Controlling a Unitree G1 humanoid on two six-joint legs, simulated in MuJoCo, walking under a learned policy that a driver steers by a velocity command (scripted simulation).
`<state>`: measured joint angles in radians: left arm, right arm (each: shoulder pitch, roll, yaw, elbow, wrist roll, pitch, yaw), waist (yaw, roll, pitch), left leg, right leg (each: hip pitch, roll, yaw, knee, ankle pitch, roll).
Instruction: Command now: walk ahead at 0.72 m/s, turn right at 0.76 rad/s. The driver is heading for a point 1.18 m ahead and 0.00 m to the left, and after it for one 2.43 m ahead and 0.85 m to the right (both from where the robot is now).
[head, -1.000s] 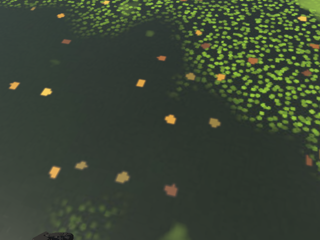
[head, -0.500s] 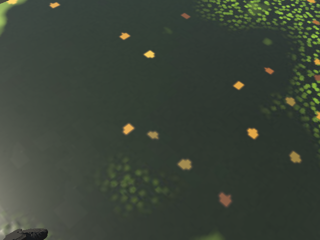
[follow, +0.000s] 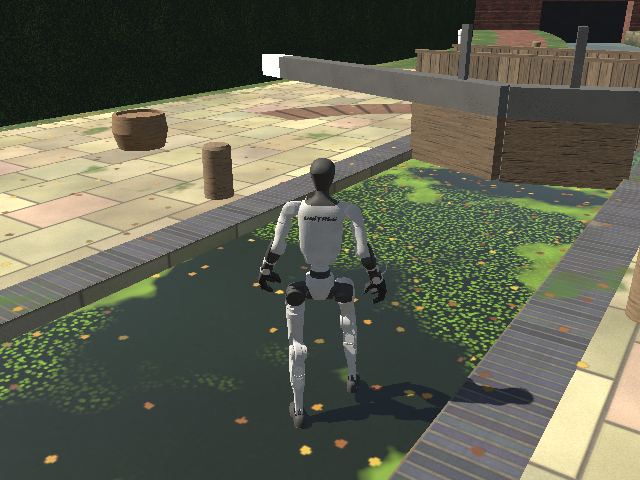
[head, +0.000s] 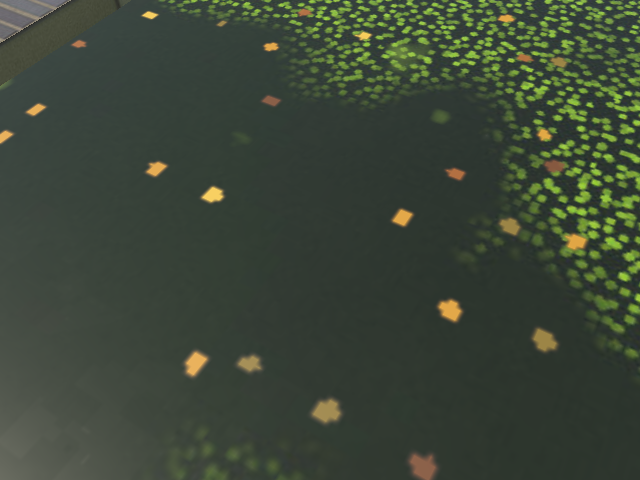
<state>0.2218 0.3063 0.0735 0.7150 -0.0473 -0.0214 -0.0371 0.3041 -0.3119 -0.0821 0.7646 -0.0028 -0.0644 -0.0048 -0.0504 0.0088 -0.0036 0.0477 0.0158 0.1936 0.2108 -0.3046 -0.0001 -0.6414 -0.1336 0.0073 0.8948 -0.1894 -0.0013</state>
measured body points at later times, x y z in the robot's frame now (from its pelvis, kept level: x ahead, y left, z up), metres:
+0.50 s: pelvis +0.35 -0.16 -0.01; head +0.37 -0.18 +0.44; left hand +0.45 +0.09 -0.12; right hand +0.46 -0.44 -0.12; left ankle +0.58 -0.05 -0.67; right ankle +0.22 -0.19 -0.74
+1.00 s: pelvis +0.57 -0.24 +0.00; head +0.60 -0.20 +0.44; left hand +0.69 +0.08 -0.09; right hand +0.81 -0.49 -0.07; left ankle +0.60 -0.16 -0.74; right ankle +0.73 -0.38 -0.70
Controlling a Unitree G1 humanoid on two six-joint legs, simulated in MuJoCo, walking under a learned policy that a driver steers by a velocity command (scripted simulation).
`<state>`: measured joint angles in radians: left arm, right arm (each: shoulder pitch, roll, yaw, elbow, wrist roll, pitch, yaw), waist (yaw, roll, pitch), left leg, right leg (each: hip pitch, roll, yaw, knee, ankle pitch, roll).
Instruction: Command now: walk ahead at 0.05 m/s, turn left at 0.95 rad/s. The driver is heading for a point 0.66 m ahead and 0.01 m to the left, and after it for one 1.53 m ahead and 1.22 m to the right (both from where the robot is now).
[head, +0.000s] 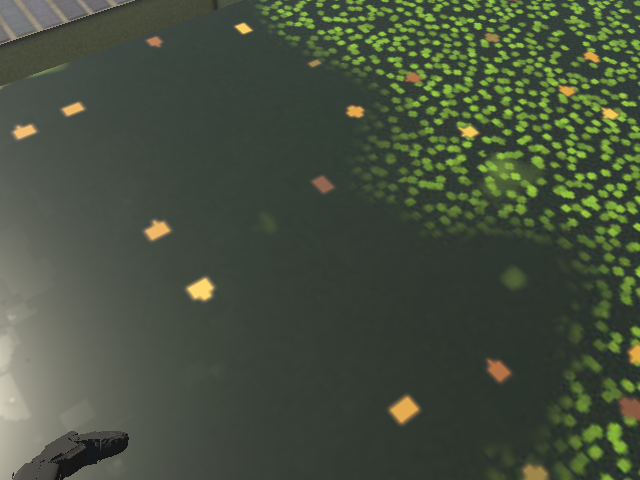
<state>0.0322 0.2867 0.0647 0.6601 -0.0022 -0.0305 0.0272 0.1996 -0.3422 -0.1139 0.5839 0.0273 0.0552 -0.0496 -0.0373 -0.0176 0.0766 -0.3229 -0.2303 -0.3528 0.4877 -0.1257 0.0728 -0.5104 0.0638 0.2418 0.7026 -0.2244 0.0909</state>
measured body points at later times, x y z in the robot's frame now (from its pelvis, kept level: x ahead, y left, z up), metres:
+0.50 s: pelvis +0.04 -0.05 +0.00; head +0.08 -0.04 +0.45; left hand +0.07 +0.24 -0.12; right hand +0.29 -0.25 -0.09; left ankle -0.01 +0.07 -0.74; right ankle +0.12 -0.16 -0.74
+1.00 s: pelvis +0.15 -0.13 -0.03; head +0.16 -0.16 +0.42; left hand +0.36 +0.13 -0.08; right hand +0.18 -0.44 -0.15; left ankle -0.01 +0.07 -0.72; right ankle +0.16 -0.24 -0.74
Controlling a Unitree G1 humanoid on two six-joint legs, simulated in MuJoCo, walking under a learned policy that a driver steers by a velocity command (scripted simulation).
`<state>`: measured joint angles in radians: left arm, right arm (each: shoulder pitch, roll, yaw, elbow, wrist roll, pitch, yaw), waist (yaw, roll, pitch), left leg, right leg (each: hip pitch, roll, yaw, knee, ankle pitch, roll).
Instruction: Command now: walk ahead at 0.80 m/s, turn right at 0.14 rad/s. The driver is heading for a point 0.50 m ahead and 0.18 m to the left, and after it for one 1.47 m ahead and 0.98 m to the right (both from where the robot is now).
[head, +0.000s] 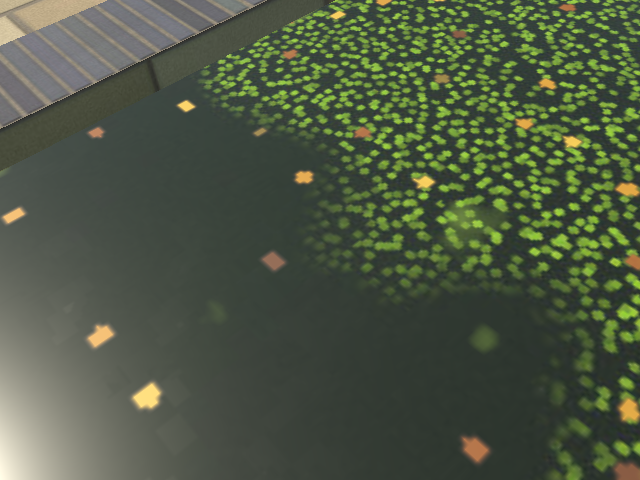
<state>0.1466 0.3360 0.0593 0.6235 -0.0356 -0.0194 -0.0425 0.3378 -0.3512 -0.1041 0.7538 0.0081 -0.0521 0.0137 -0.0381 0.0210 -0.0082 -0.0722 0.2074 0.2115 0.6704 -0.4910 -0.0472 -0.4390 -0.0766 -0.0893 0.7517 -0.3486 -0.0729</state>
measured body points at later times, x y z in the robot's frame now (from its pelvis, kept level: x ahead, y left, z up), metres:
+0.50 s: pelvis +0.36 -0.04 -0.01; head +0.37 -0.05 +0.44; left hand +0.42 +0.24 -0.11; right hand +0.50 -0.29 -0.13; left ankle +0.44 +0.00 -0.71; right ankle +0.20 -0.19 -0.54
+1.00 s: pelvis +0.81 -0.05 +0.01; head +0.83 -0.04 +0.46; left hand +0.83 +0.24 -0.09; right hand +1.00 -0.28 -0.09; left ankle +0.63 +0.07 -0.60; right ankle +0.88 -0.09 -0.71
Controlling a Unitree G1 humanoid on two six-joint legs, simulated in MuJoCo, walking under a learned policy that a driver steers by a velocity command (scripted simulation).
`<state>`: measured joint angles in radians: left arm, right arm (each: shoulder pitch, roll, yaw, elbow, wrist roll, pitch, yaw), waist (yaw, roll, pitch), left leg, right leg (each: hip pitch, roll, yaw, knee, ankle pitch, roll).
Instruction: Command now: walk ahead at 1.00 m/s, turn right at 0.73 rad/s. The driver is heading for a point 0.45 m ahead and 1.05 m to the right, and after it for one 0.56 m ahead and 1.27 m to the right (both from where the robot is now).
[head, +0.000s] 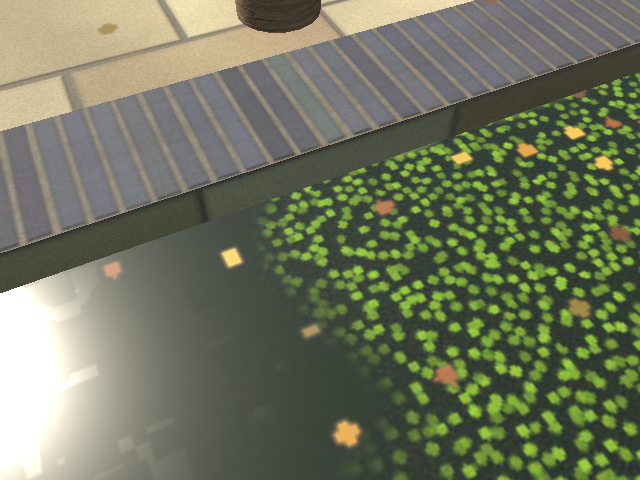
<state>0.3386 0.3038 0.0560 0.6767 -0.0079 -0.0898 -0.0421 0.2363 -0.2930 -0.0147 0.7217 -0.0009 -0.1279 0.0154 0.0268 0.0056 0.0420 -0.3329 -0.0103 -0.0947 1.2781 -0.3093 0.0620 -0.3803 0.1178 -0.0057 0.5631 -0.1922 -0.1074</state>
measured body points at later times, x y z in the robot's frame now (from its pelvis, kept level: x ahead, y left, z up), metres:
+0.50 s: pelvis +0.46 -0.04 +0.01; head +0.47 -0.06 +0.46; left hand +0.69 +0.16 -0.09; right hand +0.45 -0.36 -0.09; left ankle +0.53 +0.07 -0.73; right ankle +0.33 -0.10 -0.61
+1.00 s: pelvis +0.80 -0.32 +0.01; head +0.81 -0.34 +0.46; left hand +1.05 -0.19 -0.10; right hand +0.73 -0.64 -0.05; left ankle +1.00 -0.24 -0.64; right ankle +0.77 -0.35 -0.72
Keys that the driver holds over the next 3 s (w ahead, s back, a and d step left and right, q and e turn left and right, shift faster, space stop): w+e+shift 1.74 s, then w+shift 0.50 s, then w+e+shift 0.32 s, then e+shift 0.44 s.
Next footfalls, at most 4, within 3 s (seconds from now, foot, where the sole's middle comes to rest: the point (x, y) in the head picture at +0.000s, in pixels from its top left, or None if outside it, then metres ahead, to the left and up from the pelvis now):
0.34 left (317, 432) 0.57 0.06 -0.76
0.80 right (508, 342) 0.79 -0.38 -0.76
1.22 left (556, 214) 1.20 -0.58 -0.76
1.70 right None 1.00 -1.01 -0.76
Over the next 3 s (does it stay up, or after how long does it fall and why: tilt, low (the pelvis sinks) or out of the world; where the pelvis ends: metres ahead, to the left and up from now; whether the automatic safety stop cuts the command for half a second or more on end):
stays up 0.72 -1.85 0.01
